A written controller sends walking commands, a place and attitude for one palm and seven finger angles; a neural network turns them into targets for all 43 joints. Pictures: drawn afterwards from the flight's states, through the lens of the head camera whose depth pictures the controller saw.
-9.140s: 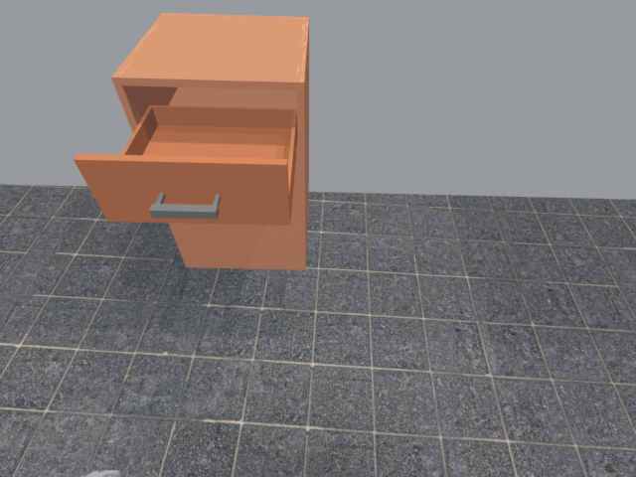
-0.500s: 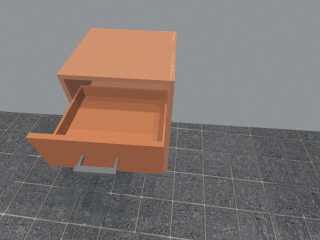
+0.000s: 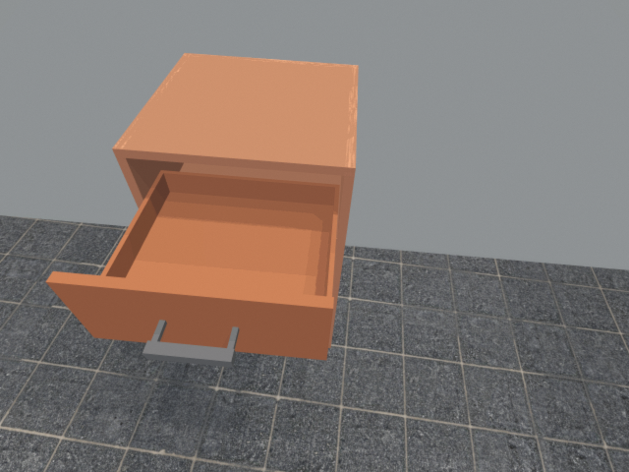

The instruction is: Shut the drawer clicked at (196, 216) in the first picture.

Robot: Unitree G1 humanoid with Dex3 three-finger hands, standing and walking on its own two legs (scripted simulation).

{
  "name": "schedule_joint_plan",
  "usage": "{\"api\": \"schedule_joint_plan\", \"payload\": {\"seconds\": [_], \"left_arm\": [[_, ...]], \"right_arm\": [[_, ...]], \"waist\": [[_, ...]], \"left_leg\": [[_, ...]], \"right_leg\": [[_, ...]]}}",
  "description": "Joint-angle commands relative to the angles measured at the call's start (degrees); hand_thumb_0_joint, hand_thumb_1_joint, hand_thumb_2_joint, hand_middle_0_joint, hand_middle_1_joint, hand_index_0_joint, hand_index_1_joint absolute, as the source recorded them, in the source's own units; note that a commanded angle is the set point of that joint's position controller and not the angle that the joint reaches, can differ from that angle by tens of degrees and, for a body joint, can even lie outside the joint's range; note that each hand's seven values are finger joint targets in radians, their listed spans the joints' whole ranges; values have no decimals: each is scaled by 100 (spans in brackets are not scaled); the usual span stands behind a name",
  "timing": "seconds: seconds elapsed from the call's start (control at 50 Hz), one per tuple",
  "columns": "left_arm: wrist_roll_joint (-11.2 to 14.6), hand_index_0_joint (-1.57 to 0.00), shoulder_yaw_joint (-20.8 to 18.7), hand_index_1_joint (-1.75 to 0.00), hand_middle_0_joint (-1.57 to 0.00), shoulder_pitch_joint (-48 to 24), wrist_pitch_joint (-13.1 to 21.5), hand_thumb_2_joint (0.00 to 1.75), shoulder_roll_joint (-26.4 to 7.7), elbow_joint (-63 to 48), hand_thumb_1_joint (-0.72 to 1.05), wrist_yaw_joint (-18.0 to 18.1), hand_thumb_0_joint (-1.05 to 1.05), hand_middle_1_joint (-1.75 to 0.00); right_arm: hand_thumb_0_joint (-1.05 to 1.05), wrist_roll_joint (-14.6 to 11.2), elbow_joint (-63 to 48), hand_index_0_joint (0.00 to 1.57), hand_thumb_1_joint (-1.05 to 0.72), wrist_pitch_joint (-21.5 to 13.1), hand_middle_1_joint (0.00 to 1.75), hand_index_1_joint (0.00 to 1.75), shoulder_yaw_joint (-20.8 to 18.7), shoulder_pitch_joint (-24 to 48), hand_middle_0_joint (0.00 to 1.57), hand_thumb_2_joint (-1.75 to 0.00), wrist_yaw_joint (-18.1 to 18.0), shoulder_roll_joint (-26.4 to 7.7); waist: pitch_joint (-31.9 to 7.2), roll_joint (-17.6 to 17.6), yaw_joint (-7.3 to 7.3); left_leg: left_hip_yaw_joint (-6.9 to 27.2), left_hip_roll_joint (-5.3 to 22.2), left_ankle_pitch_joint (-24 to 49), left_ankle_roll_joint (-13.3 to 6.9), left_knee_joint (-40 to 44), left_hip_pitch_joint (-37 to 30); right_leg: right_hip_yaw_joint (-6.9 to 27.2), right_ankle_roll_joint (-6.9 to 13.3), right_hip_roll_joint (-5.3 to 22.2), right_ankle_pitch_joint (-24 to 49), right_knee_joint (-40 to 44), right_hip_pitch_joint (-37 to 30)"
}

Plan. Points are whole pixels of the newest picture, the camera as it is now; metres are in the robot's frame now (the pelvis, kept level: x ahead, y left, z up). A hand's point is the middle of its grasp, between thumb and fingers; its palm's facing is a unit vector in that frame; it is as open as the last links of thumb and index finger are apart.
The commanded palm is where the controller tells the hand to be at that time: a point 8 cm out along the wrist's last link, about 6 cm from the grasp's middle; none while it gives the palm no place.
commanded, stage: come to a stop and stand still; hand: left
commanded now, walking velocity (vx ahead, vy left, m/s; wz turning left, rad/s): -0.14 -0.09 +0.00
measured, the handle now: (194, 341) +0.32 +0.22 -0.10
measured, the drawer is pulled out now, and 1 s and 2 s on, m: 0.30 0.30 0.30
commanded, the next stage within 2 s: look again from close up in 0.84 s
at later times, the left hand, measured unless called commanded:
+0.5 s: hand out of the picture +0.03 +0.17 -0.16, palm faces -0.02 -0.97 -0.26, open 7.3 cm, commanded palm none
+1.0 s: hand out of the picture +0.00 +0.16 -0.17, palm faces +0.01 -0.97 -0.22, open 7.3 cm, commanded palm none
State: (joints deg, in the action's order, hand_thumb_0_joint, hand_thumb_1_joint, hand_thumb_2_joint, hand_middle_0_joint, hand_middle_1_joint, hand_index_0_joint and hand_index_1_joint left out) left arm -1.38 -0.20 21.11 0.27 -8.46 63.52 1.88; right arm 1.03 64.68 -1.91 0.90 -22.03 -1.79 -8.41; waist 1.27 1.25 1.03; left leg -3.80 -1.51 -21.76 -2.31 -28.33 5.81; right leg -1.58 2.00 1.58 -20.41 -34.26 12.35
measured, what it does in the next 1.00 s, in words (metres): stands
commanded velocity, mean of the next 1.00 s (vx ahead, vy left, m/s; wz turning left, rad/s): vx -0.03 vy -0.01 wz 0.00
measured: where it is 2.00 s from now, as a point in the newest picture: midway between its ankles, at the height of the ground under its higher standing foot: outside the picture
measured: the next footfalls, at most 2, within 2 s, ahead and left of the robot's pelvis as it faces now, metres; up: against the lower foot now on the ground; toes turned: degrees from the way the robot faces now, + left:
none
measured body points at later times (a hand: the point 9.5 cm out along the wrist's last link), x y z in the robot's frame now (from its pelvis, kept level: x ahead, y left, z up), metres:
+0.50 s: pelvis -0.02 -0.02 +0.00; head +0.00 -0.03 +0.45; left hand +0.04 +0.22 -0.14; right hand +0.02 -0.26 -0.15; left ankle -0.07 +0.09 -0.73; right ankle -0.03 -0.12 -0.73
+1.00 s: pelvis -0.02 -0.02 +0.01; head +0.00 -0.02 +0.46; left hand +0.00 +0.21 -0.15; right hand -0.01 -0.24 -0.16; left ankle -0.07 +0.09 -0.73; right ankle -0.03 -0.12 -0.73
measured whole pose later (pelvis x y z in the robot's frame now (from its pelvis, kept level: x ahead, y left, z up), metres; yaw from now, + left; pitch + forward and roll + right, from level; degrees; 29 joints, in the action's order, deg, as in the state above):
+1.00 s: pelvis -0.02 -0.02 +0.01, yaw +1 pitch +0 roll +0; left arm -1.0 1.2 14.5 0.7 -9.7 60.3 2.5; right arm 0.8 63.0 0.3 0.5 -14.2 -0.7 -9.7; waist 3.1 -0.7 0.0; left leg -2.5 0.3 -18.4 -0.6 -26.8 8.0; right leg -3.7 1.4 0.1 -15.4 -28.0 12.3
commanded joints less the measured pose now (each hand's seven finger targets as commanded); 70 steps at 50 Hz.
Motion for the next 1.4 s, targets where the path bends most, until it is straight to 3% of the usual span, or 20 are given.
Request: {"api": "schedule_joint_plan", "payload": {"seconds": [0.0, 0.02, 0.04, 0.06, 0.08, 0.16, 0.28, 0.32, 0.34, 0.36, 0.4, 0.42, 0.46, 0.5, 0.56, 0.6, 0.78, 0.94, 1.26, 1.38], "left_arm": [[88, -20, -16, -30, -20, 199, 99, 90, -174, -178, 90, 81, 0, -30], [110, -20, -33, -30, -20, 394, 115, 90, -239, -96, 90, 101, 0, -30], [129, -20, -53, -30, -20, 460, 145, 90, -395, -40, 90, 112, 0, -30], [138, -20, -73, -30, -20, 432, 161, 90, -485, -33, 90, 126, 0, -30], [138, -20, -81, -30, -20, 324, 158, 90, -526, -67, 90, 133, 0, -30], [122, -20, -98, -30, -20, 54, 83, 90, -474, -272, 90, 138, 0, -30], [106, -20, -144, -30, -20, -87, 73, 90, -613, -440, 90, 160, 0, -30], [96, -20, -126, -30, -20, -137, 77, 90, -619, -445, 90, 148, 0, -30], [125, -20, -107, -30, -20, -484, 105, 90, -1416, -786, 90, 89, 0, -30], [82, -20, -143, -30, -20, -478, 87, 90, -1149, -875, 90, 64, 0, -30], [73, -20, -93, -30, -20, -438, 157, 90, -1013, -844, 90, 49, 0, -30], [67, -20, -74, -30, -20, -481, 187, 90, -1002, -831, 90, 64, 0, -30], [74, -20, -57, -30, -20, -587, 189, 90, -1046, -870, 90, 85, 0, -30], [76, -20, -69, -30, -20, -653, 188, 90, -1116, -896, 90, 89, 0, -30], [75, -20, -53, -30, -20, -722, 177, 90, -1079, -900, 90, 92, 0, -30], [81, -20, -47, -30, -20, -747, 164, 90, -1073, -875, 90, 91, 0, -30], [70, -20, -32, -30, -20, -607, 129, 90, -961, -757, 90, 92, 0, -30], [75, -20, -28, -30, -20, -424, 131, 90, -839, -579, 90, 105, 0, -30], [65, -20, -23, -30, -20, -197, 80, 90, -632, -285, 90, 131, 0, -30], [55, -20, -23, -30, -20, -137, 65, 90, -594, -239, 90, 132, 0, -30]], "right_arm": [[0, -60, -21, 20, -90, -79, 30, 30, -30, -477, 20, -90, -154, -607], [0, -86, -64, 20, -90, -82, 30, 30, -35, -342, 20, -90, -176, -582], [0, -101, -112, 20, -90, -71, 30, 30, -53, -307, 20, -90, -184, -543], [0, -108, -137, 20, -90, -46, 30, 30, -79, -318, 20, -90, -185, -555], [0, -109, -130, 20, -90, -40, 30, 30, -109, -357, 20, -90, -173, -542], [0, -105, -128, 20, -90, -18, 30, 30, -158, -210, 20, -90, -158, -496], [0, -90, -211, 20, -90, 21, 30, 30, -192, -22, 20, -90, -138, -512], [0, -88, -211, 20, -90, 23, 30, 30, -182, 45, 20, -90, -112, -506], [0, -28, -657, 20, -90, 38, 30, 30, -285, 595, 20, -90, -49, -1097], [0, 26, -774, 20, -90, -89, 30, 30, -464, 642, 20, -90, -66, -1253], [0, -31, -887, 20, -90, -33, 30, 30, -385, 964, 20, -90, 26, -921], [0, -39, -898, 20, -90, 19, 30, 30, -343, 901, 20, -90, 62, -812], [0, -14, -876, 20, -90, 113, 30, 30, -282, 721, 20, -90, 104, -712], [0, -20, -864, 20, -90, 153, 30, 30, -268, 724, 20, -90, 112, -743], [0, -3, -842, 20, -90, 150, 30, 30, -233, 699, 20, -90, 118, -811], [0, -12, -817, 20, -90, 157, 30, 30, -218, 762, 20, -90, 112, -862], [0, -18, -627, 20, -90, 144, 30, 30, -165, 717, 20, -90, 112, -859], [0, -41, -342, 20, -90, 86, 30, 30, -149, 541, 20, -90, 70, -759], [0, -71, -31, 20, -90, 61, 30, 30, -128, 380, 20, -90, -4, -633], [0, -79, -15, 20, -90, 66, 30, 30, -124, 368, 20, -90, -10, -625]], "waist": [[379, -637, 33], [237, -505, 90], [191, -227, 52], [151, -14, -16], [-13, 15, -84], [20, -76, -81], [-279, -189, -70], [-269, -147, -66], [472, -384, -133], [226, -441, -33], [37, -21, 26], [32, 243, -60], [-60, 340, -186], [75, 73, -210], [2, 39, -214], [158, -144, -209], [120, -74, -153], [-72, -74, -111], [222, -249, -95], [313, -110, -94]], "left_leg": [[891, 1251, 6102, -410, 397, -362], [714, 1045, 6085, -217, 220, -294], [613, 873, 5715, -58, 140, -147], [516, 800, 5045, 45, 221, -71], [464, 778, 4737, 80, 357, -124], [505, 914, 4593, 48, 621, -318], [476, 888, 4483, 71, 567, -387], [472, 863, 3994, 63, 648, -320], [675, 542, 3484, 150, 967, -125], [823, 996, 2706, -5, 802, 259], [690, 693, 1425, -25, 535, 526], [588, 556, 1109, 46, 389, 570], [443, 442, 842, 114, 216, 513], [451, 429, 807, 143, 181, 536], [447, 502, 1101, 123, 241, 441], [477, 548, 1104, 125, 315, 484], [536, 612, 1160, 81, 504, 474], [597, 710, 1813, 19, 550, 335], [598, 748, 2095, -26, 705, 238], [602, 740, 1998, -34, 751, 261]], "right_leg": [[2, 69, 132, 764, 332, 246], [186, 113, 250, 2046, 538, -146], [308, 148, 396, 3428, 547, -404], [311, 155, 543, 4306, 460, -550], [264, 118, 598, 4545, 370, -646], [309, 59, 501, 3443, 494, -361], [378, 99, 585, 3800, 512, -494], [395, 87, 591, 3600, 646, -543], [254, 135, 49, 2116, 259, 61], [312, 79, 206, 674, 405, 237], [696, 162, 415, 1082, 969, 29], [895, 183, 536, 1050, 1179, 21], [1107, 239, 703, 973, 1342, 47], [1110, 231, 747, 768, 1473, 185], [902, 164, 651, 1317, 1333, 59], [811, 118, 613, 1254, 1322, 144], [644, 19, 527, 1079, 1316, 32], [435, 11, 488, 1855, 1027, -251], [316, -35, 485, 1907, 996, -266], [303, -60, 492, 1843, 1041, -263]]}}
